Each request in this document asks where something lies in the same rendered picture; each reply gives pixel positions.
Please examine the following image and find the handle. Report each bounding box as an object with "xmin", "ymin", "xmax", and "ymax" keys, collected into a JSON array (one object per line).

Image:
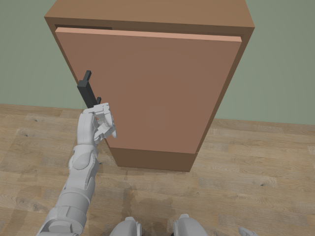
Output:
[{"xmin": 77, "ymin": 70, "xmax": 101, "ymax": 109}]

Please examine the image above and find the robot left hand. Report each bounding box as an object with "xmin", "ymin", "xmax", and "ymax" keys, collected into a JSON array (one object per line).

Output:
[{"xmin": 77, "ymin": 103, "xmax": 117, "ymax": 148}]

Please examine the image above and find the left robot thigh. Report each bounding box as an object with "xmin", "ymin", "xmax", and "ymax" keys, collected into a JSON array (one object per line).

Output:
[{"xmin": 109, "ymin": 220, "xmax": 142, "ymax": 236}]

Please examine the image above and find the robot left shin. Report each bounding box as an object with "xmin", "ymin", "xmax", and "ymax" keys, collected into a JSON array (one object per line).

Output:
[{"xmin": 125, "ymin": 217, "xmax": 135, "ymax": 221}]

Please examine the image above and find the cupboard door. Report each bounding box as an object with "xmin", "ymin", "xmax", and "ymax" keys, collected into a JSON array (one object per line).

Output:
[{"xmin": 55, "ymin": 27, "xmax": 242, "ymax": 154}]

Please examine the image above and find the robot left forearm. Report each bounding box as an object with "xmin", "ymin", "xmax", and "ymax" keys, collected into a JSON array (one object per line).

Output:
[{"xmin": 36, "ymin": 144, "xmax": 99, "ymax": 236}]

